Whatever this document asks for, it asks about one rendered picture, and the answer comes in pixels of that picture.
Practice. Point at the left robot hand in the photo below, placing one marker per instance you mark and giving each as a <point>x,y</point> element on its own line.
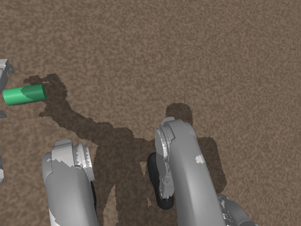
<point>5,68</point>

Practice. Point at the left robot foot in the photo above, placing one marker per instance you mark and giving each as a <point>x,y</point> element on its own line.
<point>93,190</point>

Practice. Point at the can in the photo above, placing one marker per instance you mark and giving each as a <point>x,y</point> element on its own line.
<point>25,94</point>

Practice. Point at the right robot foot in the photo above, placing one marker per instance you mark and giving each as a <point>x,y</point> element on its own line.
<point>154,178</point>

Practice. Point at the right robot hand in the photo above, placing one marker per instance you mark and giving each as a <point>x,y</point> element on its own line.
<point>234,215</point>

